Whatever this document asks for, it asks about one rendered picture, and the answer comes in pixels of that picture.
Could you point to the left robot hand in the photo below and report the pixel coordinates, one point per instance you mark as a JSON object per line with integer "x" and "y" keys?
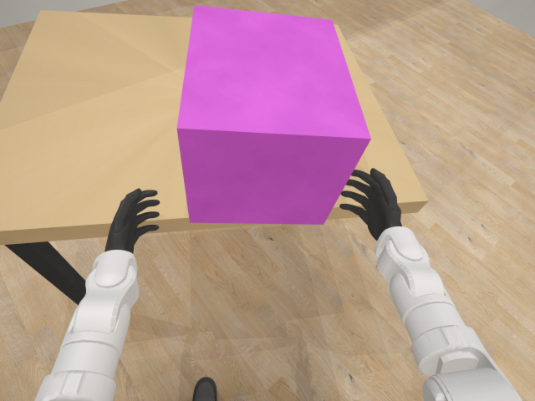
{"x": 123, "y": 231}

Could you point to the robot left forearm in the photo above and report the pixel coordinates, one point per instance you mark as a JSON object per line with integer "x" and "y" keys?
{"x": 89, "y": 354}

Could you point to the robot right forearm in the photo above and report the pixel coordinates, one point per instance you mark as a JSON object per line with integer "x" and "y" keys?
{"x": 441, "y": 342}

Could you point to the carton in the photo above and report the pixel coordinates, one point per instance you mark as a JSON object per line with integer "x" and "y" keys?
{"x": 270, "y": 127}

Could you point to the left robot foot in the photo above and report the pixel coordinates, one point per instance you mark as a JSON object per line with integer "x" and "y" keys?
{"x": 205, "y": 390}

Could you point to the table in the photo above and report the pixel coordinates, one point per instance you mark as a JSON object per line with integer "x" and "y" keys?
{"x": 90, "y": 114}

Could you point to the right robot upper arm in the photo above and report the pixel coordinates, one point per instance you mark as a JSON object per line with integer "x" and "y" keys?
{"x": 480, "y": 384}

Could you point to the right robot hand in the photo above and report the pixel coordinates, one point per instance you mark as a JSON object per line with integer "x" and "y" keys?
{"x": 381, "y": 209}

